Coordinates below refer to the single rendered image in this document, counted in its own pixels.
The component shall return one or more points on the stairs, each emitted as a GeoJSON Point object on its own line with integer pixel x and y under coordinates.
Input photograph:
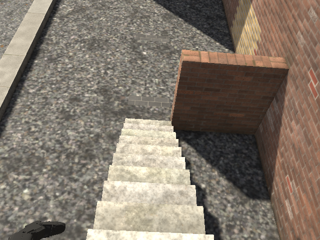
{"type": "Point", "coordinates": [148, 193]}

